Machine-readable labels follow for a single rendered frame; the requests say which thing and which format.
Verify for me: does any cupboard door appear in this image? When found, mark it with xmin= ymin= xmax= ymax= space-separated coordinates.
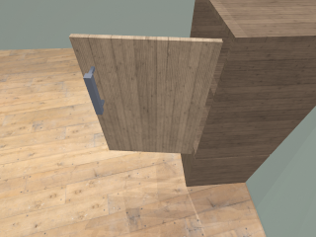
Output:
xmin=69 ymin=34 xmax=223 ymax=154

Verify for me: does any handle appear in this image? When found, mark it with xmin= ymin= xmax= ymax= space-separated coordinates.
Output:
xmin=83 ymin=66 xmax=105 ymax=115

